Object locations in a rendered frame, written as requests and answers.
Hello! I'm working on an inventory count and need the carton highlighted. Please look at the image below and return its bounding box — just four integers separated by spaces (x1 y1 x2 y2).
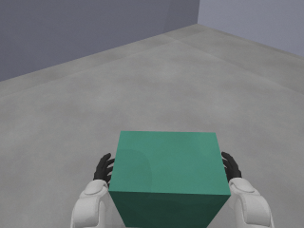
108 130 231 228

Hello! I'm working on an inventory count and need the right robot hand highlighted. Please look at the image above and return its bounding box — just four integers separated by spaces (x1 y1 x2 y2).
221 151 242 183

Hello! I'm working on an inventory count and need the left robot hand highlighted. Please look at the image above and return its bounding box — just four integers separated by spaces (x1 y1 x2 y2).
93 153 115 189

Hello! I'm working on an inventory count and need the right robot forearm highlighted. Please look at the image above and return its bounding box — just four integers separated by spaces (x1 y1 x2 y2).
228 178 275 228

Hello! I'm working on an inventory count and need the left robot forearm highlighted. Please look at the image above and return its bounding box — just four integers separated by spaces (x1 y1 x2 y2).
70 180 110 228

